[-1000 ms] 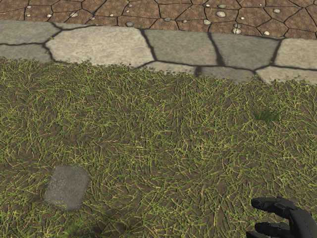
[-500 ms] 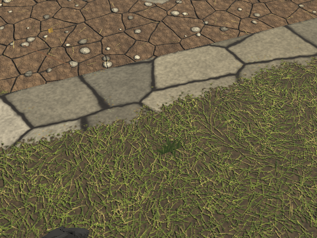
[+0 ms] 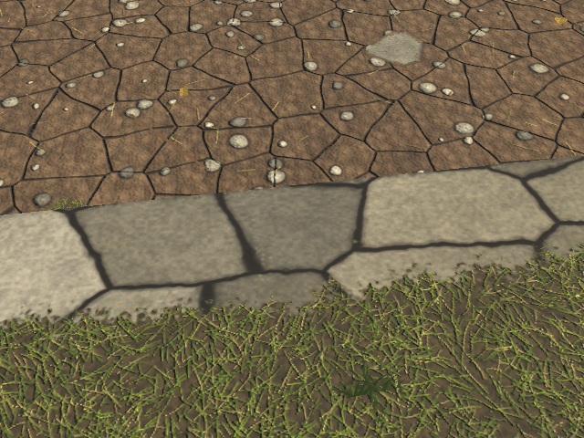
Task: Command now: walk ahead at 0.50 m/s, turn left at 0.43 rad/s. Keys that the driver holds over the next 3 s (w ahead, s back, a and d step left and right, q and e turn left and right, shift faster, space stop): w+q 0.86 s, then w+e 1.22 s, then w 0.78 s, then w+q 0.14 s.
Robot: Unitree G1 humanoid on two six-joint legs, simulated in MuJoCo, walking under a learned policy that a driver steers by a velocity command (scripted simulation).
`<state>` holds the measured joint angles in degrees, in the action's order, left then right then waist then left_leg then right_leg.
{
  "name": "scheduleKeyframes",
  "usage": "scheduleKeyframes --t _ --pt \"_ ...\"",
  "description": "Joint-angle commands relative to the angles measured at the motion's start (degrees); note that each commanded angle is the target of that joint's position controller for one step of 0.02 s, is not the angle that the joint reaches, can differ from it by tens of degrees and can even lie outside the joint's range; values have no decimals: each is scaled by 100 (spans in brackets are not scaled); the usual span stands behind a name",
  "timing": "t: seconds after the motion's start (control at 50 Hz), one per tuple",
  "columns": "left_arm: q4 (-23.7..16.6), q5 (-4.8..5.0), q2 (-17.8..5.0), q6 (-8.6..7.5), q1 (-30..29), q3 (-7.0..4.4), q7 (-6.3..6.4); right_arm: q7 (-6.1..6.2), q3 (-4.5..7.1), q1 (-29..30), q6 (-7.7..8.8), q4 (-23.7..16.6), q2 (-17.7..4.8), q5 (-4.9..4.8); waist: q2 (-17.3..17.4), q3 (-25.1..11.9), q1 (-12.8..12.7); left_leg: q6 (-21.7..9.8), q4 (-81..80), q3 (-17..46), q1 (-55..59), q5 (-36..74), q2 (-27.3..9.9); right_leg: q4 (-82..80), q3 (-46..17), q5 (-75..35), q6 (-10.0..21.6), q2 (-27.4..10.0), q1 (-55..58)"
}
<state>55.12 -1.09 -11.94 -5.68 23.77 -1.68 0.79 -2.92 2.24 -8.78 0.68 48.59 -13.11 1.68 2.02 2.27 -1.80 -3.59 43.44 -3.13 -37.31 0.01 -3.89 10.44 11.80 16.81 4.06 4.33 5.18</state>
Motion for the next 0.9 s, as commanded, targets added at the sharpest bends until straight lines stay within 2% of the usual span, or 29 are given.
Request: scheduleKeyframes --t 0.02,0.08,0.1,0.12,0.14,0.16,0.18,0.2,0.22,0.24,0.26,0.28,0.34,0.38,0.44,0.54,0.58,0.6,0.62,0.64,0.66,0.68,0.7,0.72,0.74,0.78,0.8,0.86,0.9 --pt "-73 -20 -753 -17 287 -120 90 -38 -22 707 99 -592 -183 13 -510 458 -50 -212 -550 -381 -15 -239 169 91 -194 -4096 268 -1792 13" --pt "-47 -47 -1005 61 139 -168 160 24 55 161 84 -493 -334 24 -749 13 274 -577 -680 -721 900 -1112 688 1325 72 -6491 183 -1864 314" --pt "-76 -66 -1098 114 59 -197 165 47 119 -340 102 -359 -448 32 -776 -292 499 -728 -802 -720 1470 -1376 865 2175 107 -6709 209 -1884 240" --pt "-135 -49 -1168 155 -31 -217 149 77 219 -1074 148 -133 -616 71 -651 -707 847 -913 -1243 -563 2493 -1324 983 3367 161 -6057 173 -1805 -212" --pt "-310 -21 -1075 140 -119 -191 112 161 403 -1881 160 42 -1113 134 -118 -1225 1209 -1280 -1602 703 3860 -1794 116 5153 199 -4097 35 -1564 -1428" --pt "-710 57 -507 72 3 -113 -21 207 560 -1543 92 -103 -1680 25 1411 -1628 692 -2253 -2263 4084 5502 -1540 -1509 7414 -219 1198 -335 -112 -4087" --pt "-863 -17 -934 -22 -601 -163 -58 211 562 -1590 34 -104 -1622 -140 348 -1583 941 -2354 -2716 4354 5431 -1377 -1541 7666 -1400 970 -275 -289 -4849" --pt "-989 48 -847 -106 -916 -127 -83 263 494 -1263 36 -90 -1349 -147 12 -830 758 -2135 -2814 3560 4757 -1103 -1477 7283 -1500 428 -248 -654 -5030" --pt "-947 67 -845 -141 -835 -128 -72 270 408 -1057 53 -65 -1002 -139 -470 -292 452 -1816 -2947 3008 3867 -444 -1236 6618 -1432 151 -267 -861 -4676" --pt "-965 -18 -793 -61 -868 -131 -64 285 356 -851 101 -76 -844 -142 -565 -95 232 -1581 -2992 2554 3322 13 -899 6156 -1469 131 -336 -1003 -4327" --pt "-924 -122 -723 72 -705 -106 -75 296 315 -702 149 -117 -755 -154 -487 -108 73 -1469 -3061 2188 2980 323 -653 5907 -1446 113 -421 -1035 -3962" --pt "-927 -176 -670 189 -638 -101 -96 283 303 -726 214 -123 -768 -168 -382 -166 18 -1440 -3079 2017 2819 616 -529 5706 -1400 115 -488 -1030 -3791" --pt "-1127 -181 -587 349 -987 -79 -140 258 355 -969 309 -75 -1007 -177 -189 -104 36 -1345 -3175 1741 2585 890 -251 5006 -1213 -302 -664 -1020 -3912" --pt "-1336 -166 -612 365 -1536 -74 -152 257 361 -1209 296 -51 -1025 -180 -49 15 220 -1195 -3203 1766 2676 793 -153 4400 -1165 -796 -743 -1013 -4191" --pt "-1551 -128 -617 359 -2165 -46 -177 262 372 -1553 268 -33 -1040 -179 115 -10 504 -992 -3053 1869 3069 832 -86 3606 -1185 -1402 -757 -894 -4360" --pt "-1879 -69 -680 265 -2913 14 -210 323 383 -1918 237 -54 -1114 -87 208 -10 776 -951 -2593 2229 3759 1409 -235 2714 -1221 -1436 -643 -610 -4369" --pt "-1922 -46 -788 208 -2787 1 -205 369 403 -1770 241 -135 -1199 -61 278 -25 628 -827 -2374 2422 3754 1565 -321 2299 -1322 -1230 -523 -523 -3866" --pt "-1850 -32 -875 179 -2460 -26 -187 380 417 -1553 247 -206 -1263 -56 319 -82 430 -708 -2198 2445 3551 1751 -307 2060 -1325 -1024 -435 -434 -3274" --pt "-1689 -23 -1009 145 -1913 -83 -143 361 429 -1361 268 -267 -1331 -54 314 -292 181 -587 -1763 2439 3332 2219 -206 1909 -1267 -797 -332 -268 -2442" --pt "-1482 -48 -1165 75 -1135 -157 -77 308 419 -1244 308 -283 -1321 -101 38 -684 -225 -446 -798 2209 3050 2279 115 1531 -1297 -953 -181 -326 -1349" --pt "-1424 -173 -1554 24 -249 -258 28 248 318 -1278 363 -424 -973 -180 -497 -1481 -547 -304 682 1844 2373 1032 468 1346 -2368 66 98 -1431 -4" --pt "-1479 -284 -2037 94 -139 -368 66 262 204 -1873 346 -607 -429 -349 -1783 -2069 -212 -117 2226 1106 632 -2981 1347 836 -4892 529 690 -2982 1265" --pt "-1478 -170 -1708 176 -410 -357 29 313 246 -1939 268 -495 -929 -140 -1374 -1785 -31 -179 2876 1049 50 -3031 893 640 -5616 1137 872 -2993 795" --pt "-1560 -116 -1162 196 -783 -238 9 289 275 -1580 218 -442 -1018 -68 -657 -981 16 -158 2943 1003 0 -2458 611 545 -4701 1167 757 -2733 12" --pt "-1536 -104 -873 187 -1009 -166 -17 236 254 -1296 198 -476 -928 -52 -358 -519 60 -103 2713 919 100 -2084 429 410 -3828 529 629 -2409 -593" --pt "-1399 -85 -776 127 -961 -129 -9 124 246 -1187 83 -516 -811 38 -780 -239 183 2 2418 808 343 -1898 201 199 -2727 -546 417 -1986 -1164" --pt "-1326 -53 -794 70 -875 -138 -29 84 232 -1189 21 -526 -753 48 -842 -233 215 30 2414 748 404 -1833 188 149 -2426 -998 417 -1926 -1259" --pt "-1191 15 -874 -59 -683 -188 -87 -8 196 -771 -62 -746 -650 45 -784 -191 237 96 2282 699 38 -1472 84 -64 -1852 -1678 528 -1989 -1198" --pt "-1036 -18 -844 -90 -445 -178 -122 -31 139 -433 -31 -868 -525 64 -705 -101 168 144 1806 817 -112 -1171 129 -194 -1635 -1820 616 -1909 -1230"
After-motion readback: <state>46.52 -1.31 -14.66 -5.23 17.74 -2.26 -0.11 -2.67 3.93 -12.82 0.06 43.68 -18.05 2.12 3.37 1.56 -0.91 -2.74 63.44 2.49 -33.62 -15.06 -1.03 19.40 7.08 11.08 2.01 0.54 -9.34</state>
